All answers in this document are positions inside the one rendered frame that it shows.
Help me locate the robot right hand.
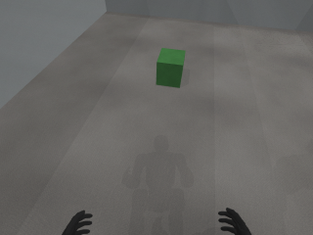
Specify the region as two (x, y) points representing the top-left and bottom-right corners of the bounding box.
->
(218, 208), (251, 235)

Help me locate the carton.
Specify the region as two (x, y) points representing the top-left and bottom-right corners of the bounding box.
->
(156, 48), (186, 88)

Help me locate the robot left hand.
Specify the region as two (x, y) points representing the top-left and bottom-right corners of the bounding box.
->
(62, 210), (93, 235)

